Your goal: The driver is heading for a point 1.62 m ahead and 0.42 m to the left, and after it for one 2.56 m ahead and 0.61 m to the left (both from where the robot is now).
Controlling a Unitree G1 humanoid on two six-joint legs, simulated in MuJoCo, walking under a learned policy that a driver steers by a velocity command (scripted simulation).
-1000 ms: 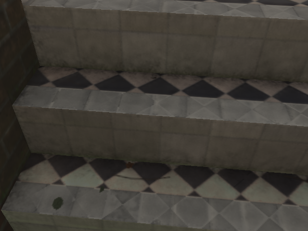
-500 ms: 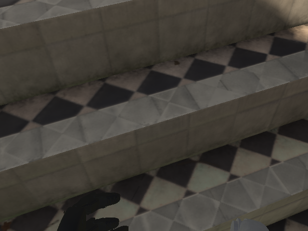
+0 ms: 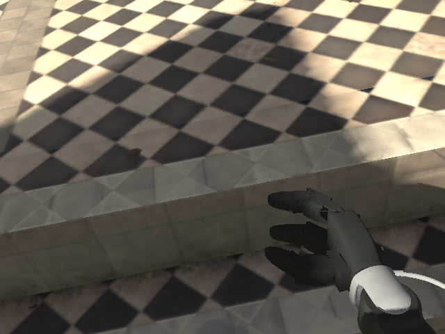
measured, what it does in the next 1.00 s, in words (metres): climbs, turning left: left foot 0.21 m higher, then right foot 0.19 m lower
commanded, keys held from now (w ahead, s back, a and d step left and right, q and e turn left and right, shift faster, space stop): w+q+shift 0.60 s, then q+shift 0.04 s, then shift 0.14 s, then e+shift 0.22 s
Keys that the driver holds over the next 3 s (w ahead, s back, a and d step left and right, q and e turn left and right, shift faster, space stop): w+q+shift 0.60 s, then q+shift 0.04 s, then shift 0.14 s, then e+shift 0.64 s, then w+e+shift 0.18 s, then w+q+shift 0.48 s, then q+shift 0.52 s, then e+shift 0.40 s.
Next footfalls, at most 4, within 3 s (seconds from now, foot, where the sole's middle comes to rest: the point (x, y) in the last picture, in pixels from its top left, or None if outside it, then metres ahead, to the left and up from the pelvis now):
0.02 left None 0.05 0.06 -0.57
0.32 right None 0.00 -0.24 -0.77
0.34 left None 0.17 0.08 -0.56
0.70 right None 0.29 -0.22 -0.56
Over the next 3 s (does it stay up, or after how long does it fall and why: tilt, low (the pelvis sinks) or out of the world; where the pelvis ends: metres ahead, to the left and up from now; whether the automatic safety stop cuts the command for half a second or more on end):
stays up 0.24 -0.31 0.21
